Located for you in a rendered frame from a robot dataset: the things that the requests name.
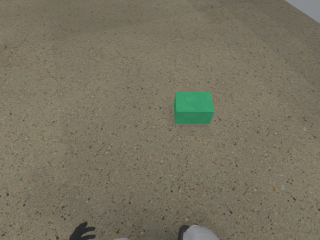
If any carton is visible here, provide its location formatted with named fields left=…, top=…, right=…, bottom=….
left=174, top=92, right=214, bottom=124

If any right robot foot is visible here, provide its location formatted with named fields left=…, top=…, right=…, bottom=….
left=178, top=225, right=189, bottom=240

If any right robot thigh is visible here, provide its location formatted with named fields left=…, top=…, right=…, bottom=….
left=183, top=226, right=220, bottom=240

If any left robot hand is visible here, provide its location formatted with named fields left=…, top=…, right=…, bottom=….
left=69, top=221, right=96, bottom=240

